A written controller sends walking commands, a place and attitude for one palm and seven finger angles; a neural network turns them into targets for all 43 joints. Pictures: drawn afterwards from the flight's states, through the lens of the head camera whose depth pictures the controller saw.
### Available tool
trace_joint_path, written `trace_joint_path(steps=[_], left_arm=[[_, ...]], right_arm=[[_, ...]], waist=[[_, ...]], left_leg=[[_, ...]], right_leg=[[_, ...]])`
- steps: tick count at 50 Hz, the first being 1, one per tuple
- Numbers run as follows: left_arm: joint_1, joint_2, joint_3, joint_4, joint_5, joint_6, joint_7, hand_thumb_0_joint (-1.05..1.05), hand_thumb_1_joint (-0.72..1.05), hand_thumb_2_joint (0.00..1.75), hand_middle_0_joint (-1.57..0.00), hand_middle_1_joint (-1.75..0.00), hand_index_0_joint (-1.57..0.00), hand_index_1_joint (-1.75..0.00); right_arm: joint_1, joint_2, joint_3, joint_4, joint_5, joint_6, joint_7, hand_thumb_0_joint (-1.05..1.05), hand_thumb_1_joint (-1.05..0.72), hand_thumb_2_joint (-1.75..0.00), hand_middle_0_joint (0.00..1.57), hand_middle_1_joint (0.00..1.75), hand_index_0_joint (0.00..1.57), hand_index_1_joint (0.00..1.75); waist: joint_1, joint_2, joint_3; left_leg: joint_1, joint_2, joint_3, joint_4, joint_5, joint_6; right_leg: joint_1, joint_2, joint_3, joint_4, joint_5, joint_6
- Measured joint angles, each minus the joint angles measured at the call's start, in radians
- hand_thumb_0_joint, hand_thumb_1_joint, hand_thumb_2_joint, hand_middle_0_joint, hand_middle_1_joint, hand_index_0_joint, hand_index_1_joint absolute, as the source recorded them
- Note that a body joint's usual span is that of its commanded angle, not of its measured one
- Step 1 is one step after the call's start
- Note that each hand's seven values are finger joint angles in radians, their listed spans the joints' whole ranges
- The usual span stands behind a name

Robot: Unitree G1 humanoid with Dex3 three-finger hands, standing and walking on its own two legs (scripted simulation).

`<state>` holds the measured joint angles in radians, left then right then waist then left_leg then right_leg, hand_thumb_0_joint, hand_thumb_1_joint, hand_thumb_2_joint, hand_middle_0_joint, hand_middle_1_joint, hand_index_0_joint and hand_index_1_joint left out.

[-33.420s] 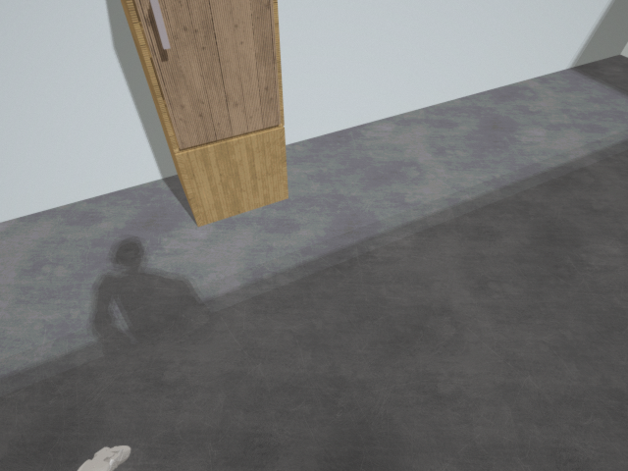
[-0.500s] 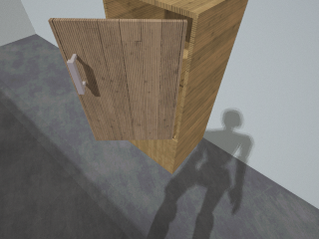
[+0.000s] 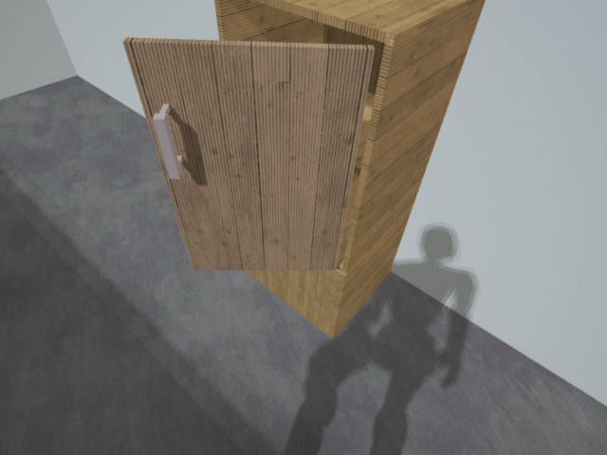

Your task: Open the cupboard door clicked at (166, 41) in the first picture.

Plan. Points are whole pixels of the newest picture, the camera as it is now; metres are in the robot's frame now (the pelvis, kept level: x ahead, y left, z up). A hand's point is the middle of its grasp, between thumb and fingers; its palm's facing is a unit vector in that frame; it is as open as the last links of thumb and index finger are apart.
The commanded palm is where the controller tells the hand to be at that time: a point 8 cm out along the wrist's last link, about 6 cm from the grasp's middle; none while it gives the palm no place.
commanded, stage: look again from close up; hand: left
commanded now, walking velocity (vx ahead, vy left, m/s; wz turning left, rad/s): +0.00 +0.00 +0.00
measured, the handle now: (170, 142) +0.60 +0.28 +0.09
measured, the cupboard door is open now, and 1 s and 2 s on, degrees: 42 42 42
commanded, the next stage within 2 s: shuffle to correct the standing spot in 0.02 s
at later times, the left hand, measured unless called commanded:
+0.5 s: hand out of the picture -0.06 +0.20 -0.19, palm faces +0.13 -0.98 -0.15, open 7.4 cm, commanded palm none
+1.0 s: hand (170, 441) +0.18 +0.21 -0.16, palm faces +0.00 -0.98 -0.19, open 7.3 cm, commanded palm none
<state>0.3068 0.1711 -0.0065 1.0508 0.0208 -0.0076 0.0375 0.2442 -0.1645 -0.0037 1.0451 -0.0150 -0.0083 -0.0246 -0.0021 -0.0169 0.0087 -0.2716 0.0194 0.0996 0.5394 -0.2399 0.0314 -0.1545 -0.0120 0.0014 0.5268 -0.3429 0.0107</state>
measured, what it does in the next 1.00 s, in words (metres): steps on the spot: right foot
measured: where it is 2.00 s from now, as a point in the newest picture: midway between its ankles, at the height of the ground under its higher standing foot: outside the picture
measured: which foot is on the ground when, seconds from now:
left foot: down 0.00-1.00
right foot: down 0.00-0.50, up 0.52-0.96, down 0.98-1.00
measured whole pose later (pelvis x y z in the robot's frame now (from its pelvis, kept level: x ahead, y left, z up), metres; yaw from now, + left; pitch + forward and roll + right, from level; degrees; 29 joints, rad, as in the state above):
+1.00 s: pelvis +0.08 +0.04 +0.00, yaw +0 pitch +0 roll +2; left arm 0.15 0.16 0.02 1.01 0.02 -0.02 0.03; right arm 0.41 -0.08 0.01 1.13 -0.02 -0.03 -0.03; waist -0.04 -0.03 0.03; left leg -0.18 -0.04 0.15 0.46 -0.29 0.06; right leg -0.31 -0.05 -0.05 0.51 -0.19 0.00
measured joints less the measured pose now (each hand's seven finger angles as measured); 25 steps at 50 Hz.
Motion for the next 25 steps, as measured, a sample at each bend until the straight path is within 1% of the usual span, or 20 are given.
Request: trace_joint_path(steps=[8,11,13,16,19,20,21,22,24,25], left_arm=[[0.019,0.006,0.000,0.007,0.001,0.005,-0.006,0.01,0.91,0.90,-0.20,-0.30,-0.20,-0.30],[0.033,0.005,0.003,0.009,0.005,0.007,-0.011,0.01,0.91,0.90,-0.20,-0.30,-0.20,-0.30],[0.045,0.003,0.008,0.007,0.009,0.009,-0.016,0.01,0.91,0.90,-0.20,-0.30,-0.20,-0.30],[0.068,0.001,0.018,0.001,0.010,0.005,-0.020,0.01,0.91,0.90,-0.20,-0.30,-0.20,-0.30],[0.097,-0.003,0.030,-0.001,0.009,-0.010,-0.016,0.01,0.91,0.90,-0.20,-0.30,-0.20,-0.30],[0.107,-0.004,0.033,0.000,0.010,-0.014,-0.014,0.01,0.91,0.90,-0.20,-0.30,-0.20,-0.30],[0.117,-0.003,0.035,0.003,0.012,-0.017,-0.014,0.01,0.91,0.90,-0.20,-0.30,-0.20,-0.30],[0.126,-0.001,0.036,0.006,0.013,-0.018,-0.014,0.01,0.91,0.90,-0.20,-0.30,-0.20,-0.30],[0.142,0.003,0.037,0.015,0.013,-0.012,-0.016,0.01,0.91,0.90,-0.20,-0.30,-0.20,-0.30],[0.145,0.003,0.037,0.019,0.011,-0.005,-0.019,0.01,0.91,0.90,-0.20,-0.30,-0.20,-0.30]], right_arm=[[0.021,0.001,0.003,0.015,0.001,0.001,0.007,0.00,-0.92,-0.90,0.20,0.30,0.20,0.30],[0.038,0.002,0.001,0.020,0.000,0.010,0.013,0.00,-0.91,-0.90,0.20,0.30,0.20,0.30],[0.054,0.001,-0.002,0.021,-0.002,0.020,0.018,0.00,-0.91,-0.90,0.20,0.30,0.20,0.30],[0.079,-0.002,-0.007,0.021,-0.004,0.033,0.025,0.00,-0.91,-0.90,0.20,0.30,0.20,0.30],[0.091,-0.006,-0.014,0.023,-0.005,0.040,0.033,0.00,-0.91,-0.90,0.20,0.30,0.20,0.30],[0.091,-0.007,-0.016,0.020,-0.003,0.039,0.036,0.00,-0.91,-0.90,0.20,0.30,0.20,0.30],[0.087,-0.007,-0.017,0.016,-0.001,0.036,0.038,0.00,-0.91,-0.90,0.20,0.30,0.20,0.30],[0.083,-0.007,-0.018,0.009,0.000,0.031,0.039,0.00,-0.91,-0.90,0.20,0.30,0.20,0.30],[0.077,-0.008,-0.016,-0.013,0.003,0.008,0.038,0.00,-0.91,-0.90,0.20,0.30,0.20,0.30],[0.074,-0.010,-0.017,-0.025,0.002,-0.007,0.035,0.00,-0.91,-0.90,0.20,0.30,0.20,0.30]], waist=[[0.001,-0.003,0.003],[0.000,-0.003,-0.001],[0.001,0.000,-0.008],[0.007,0.004,-0.016],[0.021,0.004,-0.016],[0.026,0.000,-0.015],[0.029,-0.007,-0.012],[0.032,-0.017,-0.009],[0.031,-0.030,-0.004],[0.026,-0.033,-0.002]], left_leg=[[0.000,-0.006,0.001,-0.036,0.035,0.005],[-0.008,-0.010,-0.004,-0.030,0.036,0.006],[-0.021,-0.014,-0.011,-0.009,0.011,0.008],[-0.054,-0.020,-0.029,0.062,-0.087,0.006],[-0.110,-0.019,-0.040,0.216,-0.154,0.003],[-0.122,-0.017,-0.039,0.245,-0.165,0.003],[-0.125,-0.016,-0.035,0.245,-0.170,0.002],[-0.117,-0.014,-0.029,0.211,-0.159,0.000],[-0.074,-0.012,-0.022,0.085,-0.111,-0.004],[-0.073,-0.014,-0.017,0.062,-0.039,0.003]], right_leg=[[-0.008,-0.004,0.000,-0.019,0.027,0.003],[-0.017,-0.008,-0.005,-0.005,0.019,-0.002],[-0.025,-0.011,-0.012,0.013,0.000,-0.008],[-0.027,-0.015,-0.028,0.022,-0.006,-0.009],[-0.004,-0.018,-0.047,0.000,-0.007,0.001],[0.006,-0.022,-0.050,-0.012,-0.005,0.005],[0.015,-0.027,-0.050,-0.021,-0.004,0.009],[0.021,-0.035,-0.048,-0.023,-0.007,0.014],[0.015,-0.047,-0.045,0.009,-0.033,0.023],[-0.005,-0.053,-0.042,0.058,-0.065,0.006]])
